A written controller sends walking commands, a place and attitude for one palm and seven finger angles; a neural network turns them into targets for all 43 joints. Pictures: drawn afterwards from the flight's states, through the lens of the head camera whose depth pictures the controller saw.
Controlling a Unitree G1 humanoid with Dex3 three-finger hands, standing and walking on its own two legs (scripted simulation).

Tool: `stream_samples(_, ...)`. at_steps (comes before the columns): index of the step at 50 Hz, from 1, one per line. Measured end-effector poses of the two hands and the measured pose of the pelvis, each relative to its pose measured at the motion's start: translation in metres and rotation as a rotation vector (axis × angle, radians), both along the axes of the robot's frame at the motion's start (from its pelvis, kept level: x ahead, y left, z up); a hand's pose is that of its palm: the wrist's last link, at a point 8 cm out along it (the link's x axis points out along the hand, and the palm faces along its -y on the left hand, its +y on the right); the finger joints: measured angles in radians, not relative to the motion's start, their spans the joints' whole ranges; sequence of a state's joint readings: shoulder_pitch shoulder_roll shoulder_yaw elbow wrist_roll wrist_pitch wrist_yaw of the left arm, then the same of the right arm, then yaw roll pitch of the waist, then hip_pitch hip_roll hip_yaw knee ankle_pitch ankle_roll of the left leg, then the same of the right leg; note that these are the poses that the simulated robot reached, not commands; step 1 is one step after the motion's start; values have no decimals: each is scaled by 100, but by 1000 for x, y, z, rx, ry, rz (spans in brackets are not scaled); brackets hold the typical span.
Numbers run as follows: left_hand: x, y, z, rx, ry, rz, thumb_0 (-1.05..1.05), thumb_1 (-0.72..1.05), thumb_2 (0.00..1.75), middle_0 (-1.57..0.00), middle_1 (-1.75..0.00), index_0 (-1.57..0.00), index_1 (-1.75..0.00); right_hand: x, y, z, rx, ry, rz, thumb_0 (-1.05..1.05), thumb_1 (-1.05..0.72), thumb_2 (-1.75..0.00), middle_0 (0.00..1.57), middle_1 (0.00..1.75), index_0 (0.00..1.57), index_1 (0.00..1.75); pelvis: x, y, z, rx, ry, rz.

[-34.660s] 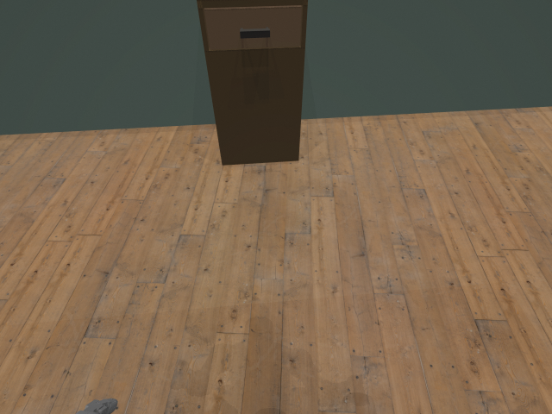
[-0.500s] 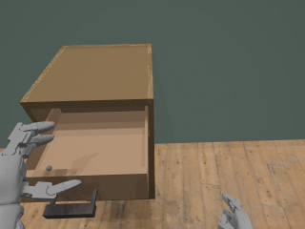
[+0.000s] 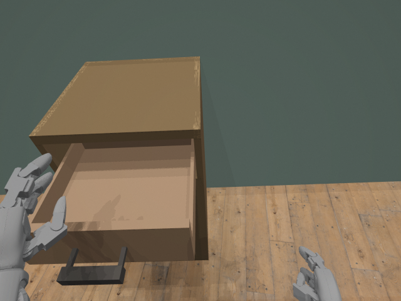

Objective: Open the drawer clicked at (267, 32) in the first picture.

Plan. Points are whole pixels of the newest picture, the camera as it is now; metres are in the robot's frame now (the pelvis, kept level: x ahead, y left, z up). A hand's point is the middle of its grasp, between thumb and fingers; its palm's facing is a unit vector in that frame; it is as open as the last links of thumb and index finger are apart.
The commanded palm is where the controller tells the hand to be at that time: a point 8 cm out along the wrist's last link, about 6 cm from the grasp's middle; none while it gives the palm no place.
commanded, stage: draw the hand back to the body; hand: left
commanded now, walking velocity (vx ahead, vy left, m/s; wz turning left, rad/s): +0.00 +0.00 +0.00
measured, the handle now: (95, 263) +0.19 +0.26 -0.04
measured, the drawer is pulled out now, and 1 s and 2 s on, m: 0.25 0.25 0.25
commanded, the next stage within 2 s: step back with the hand held close in 0.14 s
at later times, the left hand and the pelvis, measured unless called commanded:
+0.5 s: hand (59, 230) +0.18 +0.24 +0.14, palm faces +0.28 -0.83 -0.48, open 7.4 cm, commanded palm +0.11 +0.29 +0.17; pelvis -0.02 +0.01 +0.00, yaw -1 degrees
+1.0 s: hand (16, 276) +0.11 +0.26 +0.15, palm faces +0.36 -0.83 -0.42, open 7.4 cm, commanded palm +0.04 +0.31 +0.17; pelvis -0.09 +0.03 -0.02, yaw +0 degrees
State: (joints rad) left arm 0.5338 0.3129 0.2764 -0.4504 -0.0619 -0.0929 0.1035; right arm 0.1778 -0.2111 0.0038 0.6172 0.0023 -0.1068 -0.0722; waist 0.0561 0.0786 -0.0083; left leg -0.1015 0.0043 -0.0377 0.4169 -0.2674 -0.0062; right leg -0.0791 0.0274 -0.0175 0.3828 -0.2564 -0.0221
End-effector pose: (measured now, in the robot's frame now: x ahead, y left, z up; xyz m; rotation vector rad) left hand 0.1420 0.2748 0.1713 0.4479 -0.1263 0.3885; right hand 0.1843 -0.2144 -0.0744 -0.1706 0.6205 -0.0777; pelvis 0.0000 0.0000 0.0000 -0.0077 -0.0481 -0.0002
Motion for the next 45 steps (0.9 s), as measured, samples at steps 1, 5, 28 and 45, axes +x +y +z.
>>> stream_samples(1, 0, -1, -1, -2, 3, -3, 1, 72, 82, -22, -41, -22, -41, 0, 0, 0, 2, 0, 0, 1, -91, -90, 20, 30, 21, 30, 0, 0, 0, 0, 0, 0)
stream_samples(5, -1, -4, -1, 1, 11, -13, 1, 81, 86, -22, -35, -22, -35, -3, -1, -1, 4, 7, 0, 1, -91, -90, 20, 30, 21, 30, -1, -2, 0, 1, -1, -2)
stream_samples(28, -3, 10, -11, 82, 94, -129, 1, 89, 89, -21, -30, -21, -30, -49, -18, -1, -63, 131, -119, 1, -91, -90, 20, 30, 21, 30, -29, 17, -1, -6, 85, -23)
stream_samples(45, -61, 26, -1, 123, -47, -68, 1, 89, 89, -21, -30, -21, -30, -84, 18, -6, -35, 51, -34, 1, -91, -90, 20, 30, 21, 30, -74, 24, -17, -6, 68, -12)
